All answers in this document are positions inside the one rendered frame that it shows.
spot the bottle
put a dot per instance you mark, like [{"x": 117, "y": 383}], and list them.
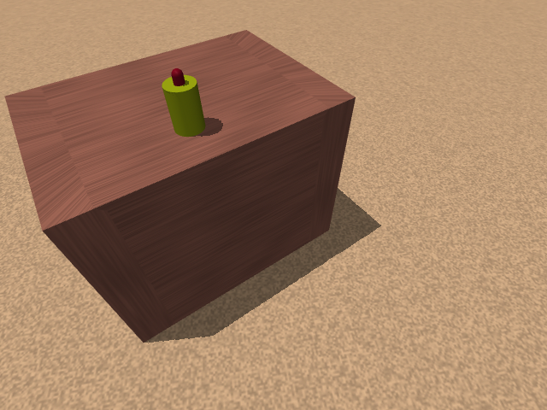
[{"x": 184, "y": 104}]

